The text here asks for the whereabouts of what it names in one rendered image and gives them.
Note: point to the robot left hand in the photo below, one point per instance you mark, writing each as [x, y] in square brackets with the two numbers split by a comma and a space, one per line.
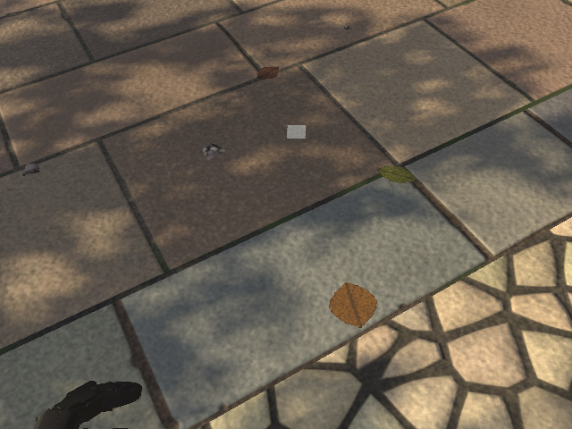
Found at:
[86, 402]

